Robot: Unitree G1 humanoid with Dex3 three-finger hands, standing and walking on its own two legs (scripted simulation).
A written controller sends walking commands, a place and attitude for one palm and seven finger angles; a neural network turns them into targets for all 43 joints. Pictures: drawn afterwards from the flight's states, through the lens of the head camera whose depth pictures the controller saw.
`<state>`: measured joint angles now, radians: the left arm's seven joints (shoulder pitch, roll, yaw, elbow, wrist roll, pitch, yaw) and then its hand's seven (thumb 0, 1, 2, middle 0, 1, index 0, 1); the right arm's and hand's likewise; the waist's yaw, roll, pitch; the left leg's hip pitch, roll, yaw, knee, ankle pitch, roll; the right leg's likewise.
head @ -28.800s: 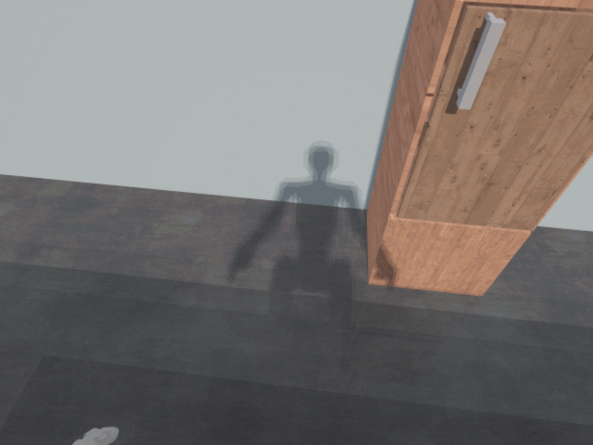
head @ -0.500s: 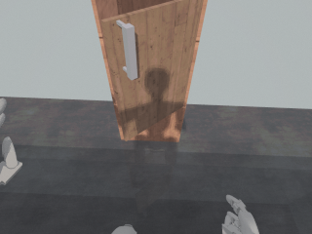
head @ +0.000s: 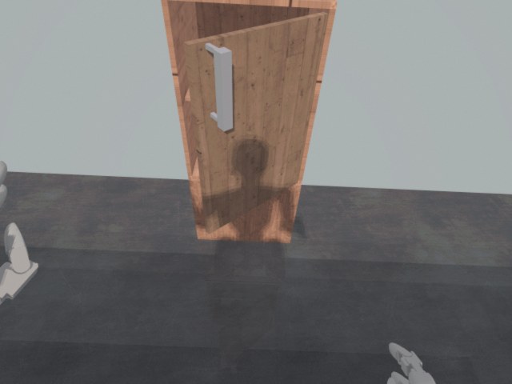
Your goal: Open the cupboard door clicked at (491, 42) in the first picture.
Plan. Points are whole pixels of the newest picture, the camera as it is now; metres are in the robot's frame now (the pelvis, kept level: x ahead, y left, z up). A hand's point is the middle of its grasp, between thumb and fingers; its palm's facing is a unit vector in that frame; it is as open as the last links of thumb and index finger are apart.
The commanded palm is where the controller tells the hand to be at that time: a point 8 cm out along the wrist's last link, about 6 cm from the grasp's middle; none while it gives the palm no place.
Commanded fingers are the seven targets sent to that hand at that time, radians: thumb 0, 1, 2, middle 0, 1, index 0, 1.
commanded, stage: stop stepping back and stand still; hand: left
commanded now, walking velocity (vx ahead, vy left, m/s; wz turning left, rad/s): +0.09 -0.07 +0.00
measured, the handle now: (218, 88) +0.65 +0.12 +0.17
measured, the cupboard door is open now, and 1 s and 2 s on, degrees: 41 41 41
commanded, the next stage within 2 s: let the arm hang, fingers relaxed in 0.20 s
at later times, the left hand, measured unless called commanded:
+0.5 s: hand (136, 377) +0.16 +0.21 -0.11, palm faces +0.07 -0.95 -0.31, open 7.4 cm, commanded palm none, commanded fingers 0.00 0.90 0.90 -0.20 -0.30 -0.20 -0.30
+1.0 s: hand out of the picture -0.03 +0.18 -0.15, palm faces +0.08 -0.96 -0.25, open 7.3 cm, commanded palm none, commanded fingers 0.00 0.90 0.90 -0.20 -0.30 -0.20 -0.30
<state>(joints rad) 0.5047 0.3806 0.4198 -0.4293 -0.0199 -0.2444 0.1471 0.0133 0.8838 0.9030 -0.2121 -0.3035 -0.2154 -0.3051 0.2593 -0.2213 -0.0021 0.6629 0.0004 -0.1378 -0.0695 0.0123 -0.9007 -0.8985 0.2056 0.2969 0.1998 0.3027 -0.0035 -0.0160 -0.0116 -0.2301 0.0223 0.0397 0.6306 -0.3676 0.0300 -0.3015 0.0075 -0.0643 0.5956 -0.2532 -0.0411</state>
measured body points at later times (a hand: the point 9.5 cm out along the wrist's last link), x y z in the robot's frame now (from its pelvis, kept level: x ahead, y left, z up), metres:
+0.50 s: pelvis +0.00 -0.01 -0.01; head +0.01 -0.02 +0.44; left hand +0.16 +0.26 -0.08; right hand +0.11 -0.27 -0.14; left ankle -0.01 +0.12 -0.73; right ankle +0.03 -0.09 -0.73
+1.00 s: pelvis -0.01 -0.01 +0.02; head +0.01 -0.03 +0.46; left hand -0.03 +0.23 -0.13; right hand -0.02 -0.22 -0.15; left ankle -0.01 +0.12 -0.73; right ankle +0.03 -0.09 -0.73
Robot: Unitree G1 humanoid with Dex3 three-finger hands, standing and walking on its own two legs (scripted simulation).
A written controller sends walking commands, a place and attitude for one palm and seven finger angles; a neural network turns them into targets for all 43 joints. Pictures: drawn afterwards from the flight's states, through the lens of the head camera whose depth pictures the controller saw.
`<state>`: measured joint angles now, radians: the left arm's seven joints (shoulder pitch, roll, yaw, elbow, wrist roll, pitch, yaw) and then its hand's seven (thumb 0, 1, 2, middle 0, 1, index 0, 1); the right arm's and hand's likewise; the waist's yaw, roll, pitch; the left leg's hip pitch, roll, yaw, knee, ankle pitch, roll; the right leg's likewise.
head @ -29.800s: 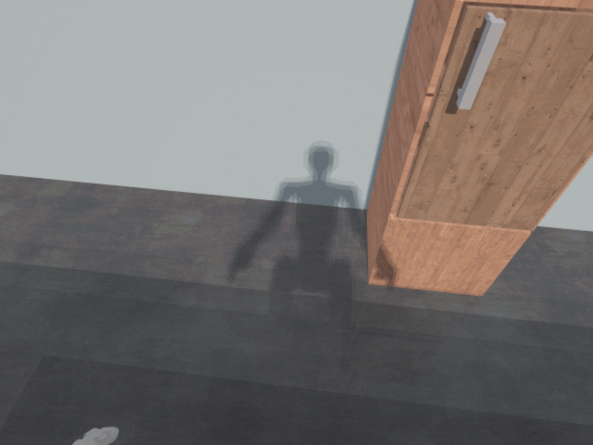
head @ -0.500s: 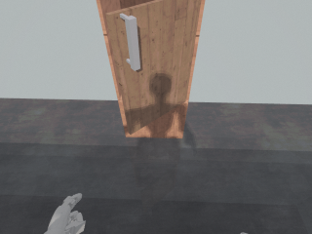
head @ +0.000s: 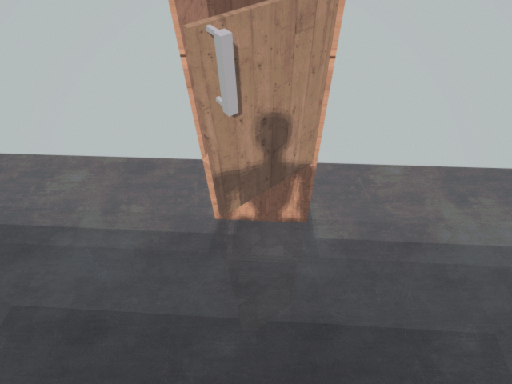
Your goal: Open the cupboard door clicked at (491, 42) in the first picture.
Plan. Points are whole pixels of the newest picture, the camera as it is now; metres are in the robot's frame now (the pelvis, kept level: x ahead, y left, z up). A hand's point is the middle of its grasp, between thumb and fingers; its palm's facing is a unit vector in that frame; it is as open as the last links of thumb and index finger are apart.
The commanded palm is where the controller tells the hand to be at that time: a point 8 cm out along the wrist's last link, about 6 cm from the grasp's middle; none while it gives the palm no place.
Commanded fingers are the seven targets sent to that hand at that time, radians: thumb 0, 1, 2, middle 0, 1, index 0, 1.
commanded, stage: let the arm hang, fingers relaxed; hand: left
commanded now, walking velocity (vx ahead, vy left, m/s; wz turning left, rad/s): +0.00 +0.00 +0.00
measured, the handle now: (221, 72) +0.66 +0.11 +0.15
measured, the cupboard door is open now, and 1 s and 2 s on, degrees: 41 41 41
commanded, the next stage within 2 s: look to check the result in 0.40 s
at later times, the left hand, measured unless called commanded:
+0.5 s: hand out of the picture +0.03 +0.20 -0.17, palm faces +0.03 -0.97 -0.25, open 7.4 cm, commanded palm none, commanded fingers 0.00 0.90 0.90 -0.20 -0.30 -0.20 -0.30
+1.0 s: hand out of the picture +0.08 +0.22 -0.15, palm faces +0.01 -0.95 -0.31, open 7.4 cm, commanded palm none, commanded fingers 0.00 0.90 0.90 -0.20 -0.30 -0.20 -0.30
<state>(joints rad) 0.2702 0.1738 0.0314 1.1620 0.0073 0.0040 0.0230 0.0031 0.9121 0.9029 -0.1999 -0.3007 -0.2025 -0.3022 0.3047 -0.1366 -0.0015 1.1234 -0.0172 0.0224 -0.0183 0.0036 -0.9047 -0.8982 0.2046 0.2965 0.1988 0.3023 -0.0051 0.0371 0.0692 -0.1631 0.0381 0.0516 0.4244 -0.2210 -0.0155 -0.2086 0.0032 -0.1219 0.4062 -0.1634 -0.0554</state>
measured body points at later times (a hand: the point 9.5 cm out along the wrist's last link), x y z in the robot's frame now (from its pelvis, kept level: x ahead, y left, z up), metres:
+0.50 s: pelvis +0.00 +0.00 +0.00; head +0.01 -0.01 +0.45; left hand +0.03 +0.25 -0.15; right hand -0.01 -0.23 -0.16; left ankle +0.01 +0.13 -0.74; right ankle +0.04 -0.08 -0.74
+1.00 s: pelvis +0.01 -0.01 +0.00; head +0.03 -0.02 +0.45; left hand +0.08 +0.27 -0.13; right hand +0.06 -0.27 -0.15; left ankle +0.01 +0.13 -0.74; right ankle +0.04 -0.08 -0.74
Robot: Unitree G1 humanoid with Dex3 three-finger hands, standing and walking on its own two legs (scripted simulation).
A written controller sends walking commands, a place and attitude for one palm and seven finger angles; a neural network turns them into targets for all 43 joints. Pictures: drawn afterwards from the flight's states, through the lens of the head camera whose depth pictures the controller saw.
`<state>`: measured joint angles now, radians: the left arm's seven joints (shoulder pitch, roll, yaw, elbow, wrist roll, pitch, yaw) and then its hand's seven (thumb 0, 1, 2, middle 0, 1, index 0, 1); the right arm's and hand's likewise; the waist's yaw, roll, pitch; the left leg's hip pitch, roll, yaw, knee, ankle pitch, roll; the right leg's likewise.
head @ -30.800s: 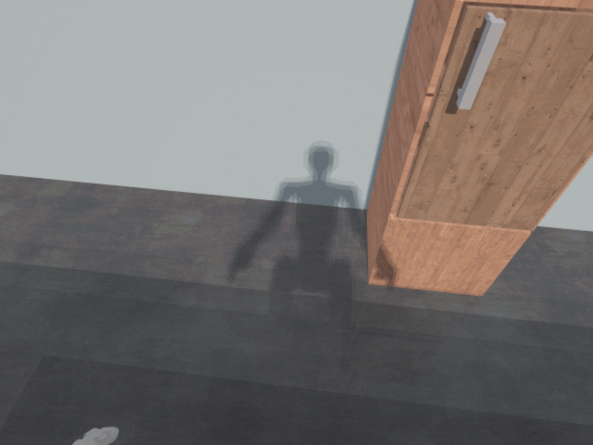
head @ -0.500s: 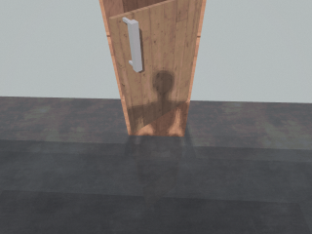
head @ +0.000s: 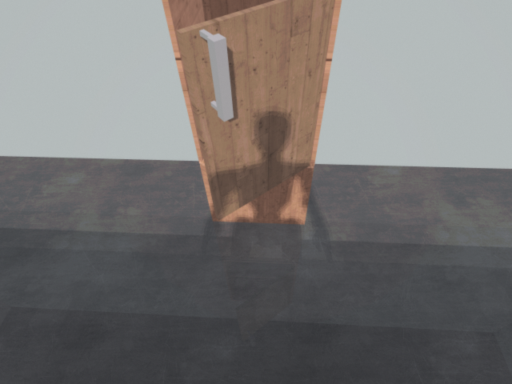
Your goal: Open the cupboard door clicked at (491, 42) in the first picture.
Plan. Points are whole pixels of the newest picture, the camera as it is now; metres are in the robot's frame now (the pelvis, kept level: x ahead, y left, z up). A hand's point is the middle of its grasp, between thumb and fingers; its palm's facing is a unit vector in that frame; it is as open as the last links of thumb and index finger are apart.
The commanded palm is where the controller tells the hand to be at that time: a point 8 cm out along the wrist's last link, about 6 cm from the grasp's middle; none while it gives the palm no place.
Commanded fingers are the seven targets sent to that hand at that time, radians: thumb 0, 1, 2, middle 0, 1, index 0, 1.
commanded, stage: look to check the result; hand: left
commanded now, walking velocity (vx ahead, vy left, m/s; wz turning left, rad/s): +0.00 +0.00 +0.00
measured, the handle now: (215, 77) +0.65 +0.12 +0.15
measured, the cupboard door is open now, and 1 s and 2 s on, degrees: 41 41 41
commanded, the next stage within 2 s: walk to a spot facing it in 0.02 s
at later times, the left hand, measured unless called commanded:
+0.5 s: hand out of the picture +0.08 +0.20 -0.18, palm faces -0.09 -0.97 -0.23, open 7.4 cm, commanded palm none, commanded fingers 0.00 0.90 0.90 -0.20 -0.30 -0.20 -0.30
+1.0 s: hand out of the picture +0.12 +0.16 -0.18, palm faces -0.37 -0.90 -0.24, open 7.4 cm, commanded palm none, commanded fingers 0.00 0.90 0.90 -0.20 -0.30 -0.20 -0.30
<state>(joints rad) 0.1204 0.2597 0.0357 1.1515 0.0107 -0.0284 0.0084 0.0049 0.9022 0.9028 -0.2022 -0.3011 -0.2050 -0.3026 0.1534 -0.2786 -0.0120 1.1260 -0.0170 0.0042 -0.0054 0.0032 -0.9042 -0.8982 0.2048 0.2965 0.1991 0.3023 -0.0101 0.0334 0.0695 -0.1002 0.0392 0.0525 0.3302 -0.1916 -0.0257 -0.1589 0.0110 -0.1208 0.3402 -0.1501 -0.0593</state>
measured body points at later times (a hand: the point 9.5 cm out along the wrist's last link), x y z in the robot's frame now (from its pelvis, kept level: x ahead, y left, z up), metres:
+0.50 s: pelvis +0.00 +0.01 -0.01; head +0.04 +0.00 +0.44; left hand +0.08 +0.25 -0.16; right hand +0.00 -0.24 -0.17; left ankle -0.01 +0.13 -0.75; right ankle +0.03 -0.08 -0.74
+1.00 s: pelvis -0.01 +0.00 -0.01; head +0.04 -0.02 +0.43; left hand +0.14 +0.21 -0.16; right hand +0.00 -0.28 -0.15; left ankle +0.05 +0.13 -0.74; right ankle +0.00 -0.11 -0.75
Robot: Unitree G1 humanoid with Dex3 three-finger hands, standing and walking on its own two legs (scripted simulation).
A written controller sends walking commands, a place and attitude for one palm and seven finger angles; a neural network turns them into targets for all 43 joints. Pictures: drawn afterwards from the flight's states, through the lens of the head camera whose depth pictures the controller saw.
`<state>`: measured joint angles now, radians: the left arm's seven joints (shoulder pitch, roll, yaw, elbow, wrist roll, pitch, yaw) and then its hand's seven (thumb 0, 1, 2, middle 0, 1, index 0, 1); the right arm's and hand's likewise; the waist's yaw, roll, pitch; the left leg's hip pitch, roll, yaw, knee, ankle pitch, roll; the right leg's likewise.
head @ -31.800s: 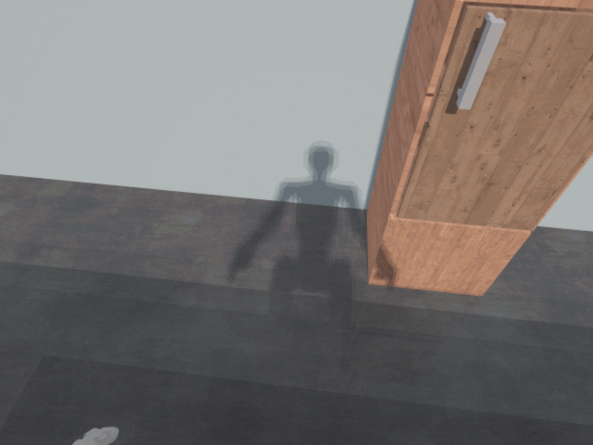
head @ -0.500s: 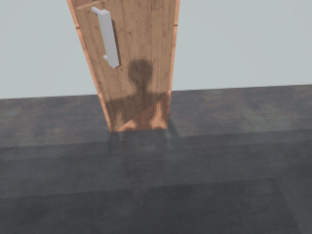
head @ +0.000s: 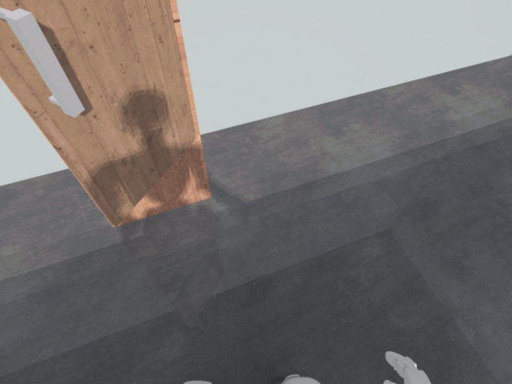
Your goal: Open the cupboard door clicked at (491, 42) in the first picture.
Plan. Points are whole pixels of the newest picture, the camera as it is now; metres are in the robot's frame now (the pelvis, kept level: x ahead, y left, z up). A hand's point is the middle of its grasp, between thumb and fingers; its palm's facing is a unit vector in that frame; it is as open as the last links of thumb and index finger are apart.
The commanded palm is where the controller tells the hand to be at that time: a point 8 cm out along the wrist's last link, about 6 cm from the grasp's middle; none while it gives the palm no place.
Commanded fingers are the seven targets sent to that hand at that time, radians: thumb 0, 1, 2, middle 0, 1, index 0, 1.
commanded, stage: walk to a spot facing it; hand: left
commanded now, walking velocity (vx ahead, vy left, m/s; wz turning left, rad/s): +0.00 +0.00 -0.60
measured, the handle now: (40, 65) +0.54 +0.40 +0.16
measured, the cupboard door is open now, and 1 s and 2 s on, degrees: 41 41 41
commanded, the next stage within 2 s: turn to face it in 1.86 s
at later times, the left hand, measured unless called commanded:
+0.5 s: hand out of the picture +0.13 +0.16 -0.16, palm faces -0.27 -0.93 -0.25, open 7.4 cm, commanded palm none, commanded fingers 0.00 0.90 0.90 -0.20 -0.30 -0.20 -0.30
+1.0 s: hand (232, 333) +0.22 +0.06 -0.16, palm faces -0.53 -0.81 -0.23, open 7.4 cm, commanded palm none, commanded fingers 0.00 0.90 0.90 -0.20 -0.30 -0.20 -0.30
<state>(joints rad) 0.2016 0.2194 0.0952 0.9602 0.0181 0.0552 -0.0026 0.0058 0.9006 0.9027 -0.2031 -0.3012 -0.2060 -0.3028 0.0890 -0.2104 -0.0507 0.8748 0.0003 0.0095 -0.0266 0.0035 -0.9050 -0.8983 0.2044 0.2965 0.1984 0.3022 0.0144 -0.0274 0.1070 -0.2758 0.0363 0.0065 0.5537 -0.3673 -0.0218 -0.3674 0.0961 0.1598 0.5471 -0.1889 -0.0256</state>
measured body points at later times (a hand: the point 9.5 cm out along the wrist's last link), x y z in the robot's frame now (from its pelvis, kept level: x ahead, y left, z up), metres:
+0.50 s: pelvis +0.01 -0.03 +0.01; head +0.07 -0.04 +0.45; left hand +0.14 +0.21 -0.14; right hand +0.02 -0.31 -0.13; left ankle +0.04 +0.11 -0.70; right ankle +0.01 -0.13 -0.73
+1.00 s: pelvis +0.06 -0.08 +0.01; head +0.10 -0.11 +0.45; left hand +0.24 +0.10 -0.14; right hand -0.03 -0.34 -0.13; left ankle +0.16 +0.03 -0.69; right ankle -0.02 -0.16 -0.73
